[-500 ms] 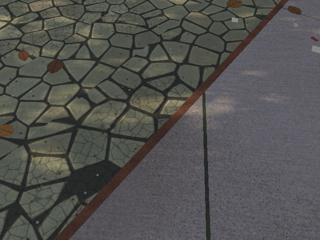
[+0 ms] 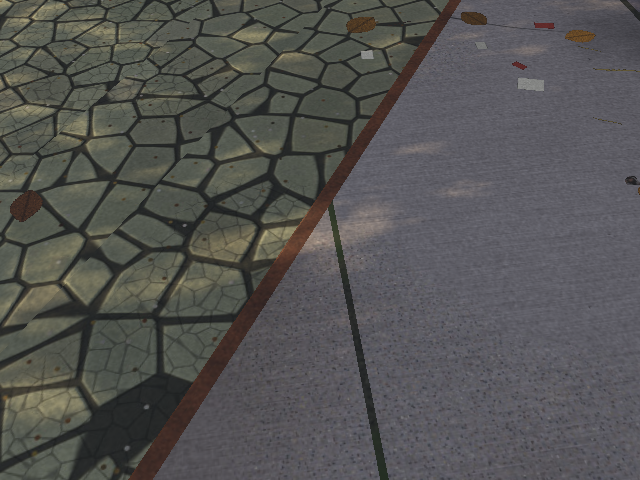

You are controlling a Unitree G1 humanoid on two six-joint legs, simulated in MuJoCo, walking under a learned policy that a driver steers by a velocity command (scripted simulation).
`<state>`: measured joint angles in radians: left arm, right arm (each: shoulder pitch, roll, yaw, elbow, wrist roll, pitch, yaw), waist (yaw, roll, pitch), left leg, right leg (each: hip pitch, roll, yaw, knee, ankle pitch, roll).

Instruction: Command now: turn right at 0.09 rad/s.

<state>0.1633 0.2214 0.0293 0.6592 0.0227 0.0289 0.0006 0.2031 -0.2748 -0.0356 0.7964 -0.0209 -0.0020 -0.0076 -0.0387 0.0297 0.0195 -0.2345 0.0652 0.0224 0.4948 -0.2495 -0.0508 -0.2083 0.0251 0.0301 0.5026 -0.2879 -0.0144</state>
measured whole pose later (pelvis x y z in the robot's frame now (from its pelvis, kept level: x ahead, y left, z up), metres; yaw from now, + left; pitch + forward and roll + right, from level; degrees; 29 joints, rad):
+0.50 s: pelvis +0.08 +0.05 +0.00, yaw +0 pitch +1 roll -1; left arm 0.29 0.29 0.07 0.77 -0.03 -0.04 0.01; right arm 0.34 -0.27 -0.04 0.90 0.00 -0.10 0.02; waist -0.02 -0.04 -0.01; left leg -0.18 -0.01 0.05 0.48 -0.31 0.06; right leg -0.40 0.00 0.04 1.03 -0.37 -0.04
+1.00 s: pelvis +0.34 +0.01 -0.01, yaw +1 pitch +1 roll -1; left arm 0.12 0.26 0.05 0.75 -0.01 -0.09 -0.03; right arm 0.37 -0.27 -0.03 0.91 0.03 -0.08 0.00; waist -0.03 0.01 0.05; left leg -0.27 0.01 -0.05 1.17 -0.41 0.05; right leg -0.37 0.06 -0.07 0.49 -0.14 -0.07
